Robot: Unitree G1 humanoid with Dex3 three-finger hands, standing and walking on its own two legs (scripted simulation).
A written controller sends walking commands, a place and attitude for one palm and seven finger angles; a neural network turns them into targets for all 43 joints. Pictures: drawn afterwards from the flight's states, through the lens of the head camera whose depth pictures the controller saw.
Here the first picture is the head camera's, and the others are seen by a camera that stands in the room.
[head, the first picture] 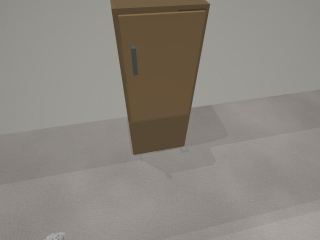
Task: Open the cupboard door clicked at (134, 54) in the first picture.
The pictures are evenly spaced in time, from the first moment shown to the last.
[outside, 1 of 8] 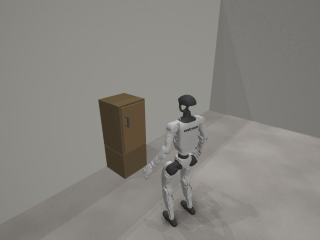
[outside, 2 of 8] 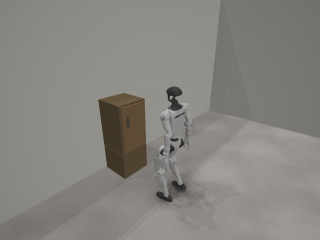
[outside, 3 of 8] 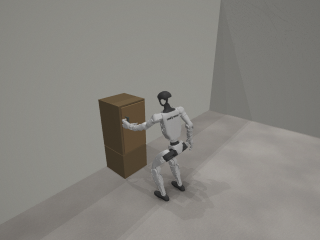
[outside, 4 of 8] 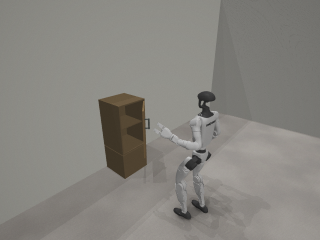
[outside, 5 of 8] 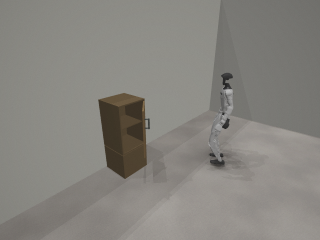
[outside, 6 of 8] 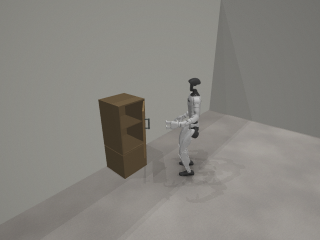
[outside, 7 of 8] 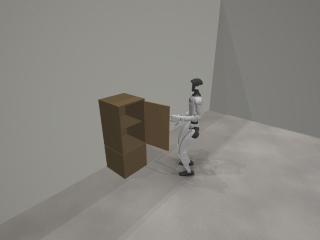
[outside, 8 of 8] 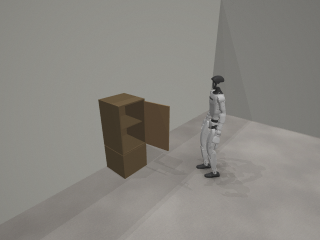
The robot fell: no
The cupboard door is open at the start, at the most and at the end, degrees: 0 99 98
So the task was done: yes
